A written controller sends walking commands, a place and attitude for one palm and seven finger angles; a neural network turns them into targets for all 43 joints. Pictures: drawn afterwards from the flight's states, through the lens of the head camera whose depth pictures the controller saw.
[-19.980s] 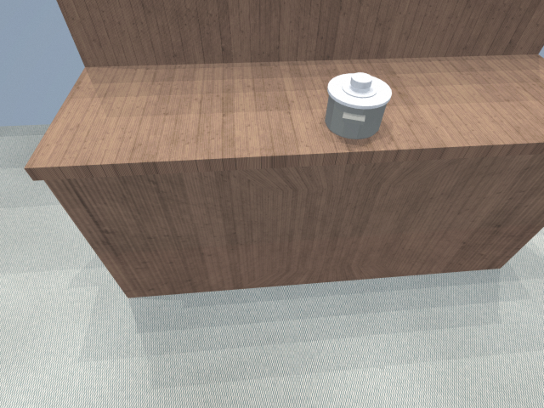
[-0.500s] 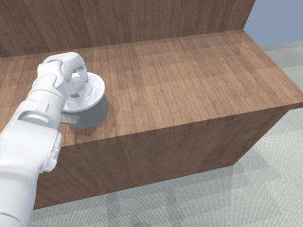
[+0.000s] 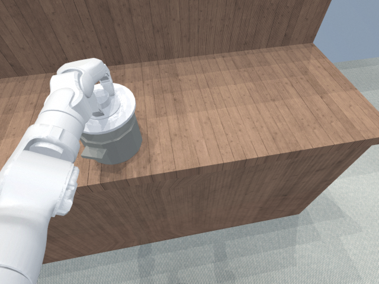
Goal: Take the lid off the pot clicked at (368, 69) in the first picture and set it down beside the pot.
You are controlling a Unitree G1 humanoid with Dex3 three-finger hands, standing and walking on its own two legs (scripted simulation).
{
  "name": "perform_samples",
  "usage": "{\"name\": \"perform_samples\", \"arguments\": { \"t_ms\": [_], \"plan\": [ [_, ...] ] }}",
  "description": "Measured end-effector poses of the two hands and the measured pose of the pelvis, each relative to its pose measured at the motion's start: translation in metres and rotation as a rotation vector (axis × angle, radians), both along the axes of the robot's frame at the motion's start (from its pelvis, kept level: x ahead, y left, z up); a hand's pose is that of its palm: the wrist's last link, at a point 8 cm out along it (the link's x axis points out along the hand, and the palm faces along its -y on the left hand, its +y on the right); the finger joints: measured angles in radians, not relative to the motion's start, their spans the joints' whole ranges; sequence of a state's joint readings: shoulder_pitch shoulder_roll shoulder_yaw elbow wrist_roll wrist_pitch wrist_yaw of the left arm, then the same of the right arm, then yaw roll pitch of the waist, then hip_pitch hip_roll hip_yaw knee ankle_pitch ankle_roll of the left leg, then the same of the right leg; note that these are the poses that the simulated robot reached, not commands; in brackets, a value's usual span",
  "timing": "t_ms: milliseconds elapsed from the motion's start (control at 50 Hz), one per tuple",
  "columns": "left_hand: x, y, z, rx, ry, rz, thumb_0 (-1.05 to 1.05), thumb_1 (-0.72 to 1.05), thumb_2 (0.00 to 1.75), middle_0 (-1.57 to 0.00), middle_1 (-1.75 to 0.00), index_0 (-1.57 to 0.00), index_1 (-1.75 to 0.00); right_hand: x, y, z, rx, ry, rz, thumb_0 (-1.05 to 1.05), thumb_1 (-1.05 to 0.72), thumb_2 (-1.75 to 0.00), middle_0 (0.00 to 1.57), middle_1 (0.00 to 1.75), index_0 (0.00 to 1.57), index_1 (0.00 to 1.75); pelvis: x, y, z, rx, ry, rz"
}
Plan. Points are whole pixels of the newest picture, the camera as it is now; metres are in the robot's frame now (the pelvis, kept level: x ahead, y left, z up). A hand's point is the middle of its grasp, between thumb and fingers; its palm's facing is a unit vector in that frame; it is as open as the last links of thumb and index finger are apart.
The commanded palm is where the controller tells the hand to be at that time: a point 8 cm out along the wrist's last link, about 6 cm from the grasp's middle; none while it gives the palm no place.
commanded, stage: lift the lid straight up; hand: left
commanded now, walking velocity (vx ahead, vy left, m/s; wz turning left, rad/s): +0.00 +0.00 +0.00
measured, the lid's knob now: (98, 99) +0.51 +0.18 +0.11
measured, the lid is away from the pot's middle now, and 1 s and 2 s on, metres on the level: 0.02 0.02 0.07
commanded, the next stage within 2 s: move the lid sideways beside the pot in 1.34 s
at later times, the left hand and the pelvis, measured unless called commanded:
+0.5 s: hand (89, 83) +0.48 +0.17 +0.18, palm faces -0.31 -0.10 -0.95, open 8.2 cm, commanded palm +0.49 +0.17 +0.25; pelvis +0.00 +0.00 +0.00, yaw +1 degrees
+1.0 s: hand (83, 65) +0.48 +0.16 +0.22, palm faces -0.29 -0.08 -0.95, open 8.2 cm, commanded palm +0.49 +0.17 +0.29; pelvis -0.01 +0.00 +0.00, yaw +1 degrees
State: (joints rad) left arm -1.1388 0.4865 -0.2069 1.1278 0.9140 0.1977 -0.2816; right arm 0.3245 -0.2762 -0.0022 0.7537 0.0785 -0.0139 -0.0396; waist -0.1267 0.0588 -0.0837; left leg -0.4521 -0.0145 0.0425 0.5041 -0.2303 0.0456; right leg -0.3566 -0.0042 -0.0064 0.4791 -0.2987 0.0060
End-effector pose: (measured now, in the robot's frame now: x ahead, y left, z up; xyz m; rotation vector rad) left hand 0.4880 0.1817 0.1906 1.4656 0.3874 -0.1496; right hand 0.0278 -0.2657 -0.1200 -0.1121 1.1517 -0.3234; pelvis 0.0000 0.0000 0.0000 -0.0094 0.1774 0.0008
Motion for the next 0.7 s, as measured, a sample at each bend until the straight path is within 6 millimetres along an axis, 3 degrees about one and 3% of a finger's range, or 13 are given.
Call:
{"name": "perform_samples", "arguments": {
  "t_ms": [340,700],
  "plan": [
    [-0.005,-0.008,0.030,0.013,-0.005,-0.029,-0.02,0.12,0.70,-0.79,-1.05,-0.67,-0.99,0.019,-0.004,0.003,-0.002,-0.042,0.033,0.01,-0.91,-0.90,0.20,0.30,0.20,0.30,0.000,-0.003,0.002,0.004,-0.024,0.012],
    [-0.012,-0.009,0.062,0.022,-0.012,0.023,-0.02,0.12,0.70,-0.79,-1.05,-0.67,-0.99,0.013,-0.002,0.003,0.008,-0.057,0.042,0.01,-0.91,-0.90,0.20,0.30,0.20,0.30,-0.007,-0.005,0.004,0.007,-0.048,0.014]
  ]
}}
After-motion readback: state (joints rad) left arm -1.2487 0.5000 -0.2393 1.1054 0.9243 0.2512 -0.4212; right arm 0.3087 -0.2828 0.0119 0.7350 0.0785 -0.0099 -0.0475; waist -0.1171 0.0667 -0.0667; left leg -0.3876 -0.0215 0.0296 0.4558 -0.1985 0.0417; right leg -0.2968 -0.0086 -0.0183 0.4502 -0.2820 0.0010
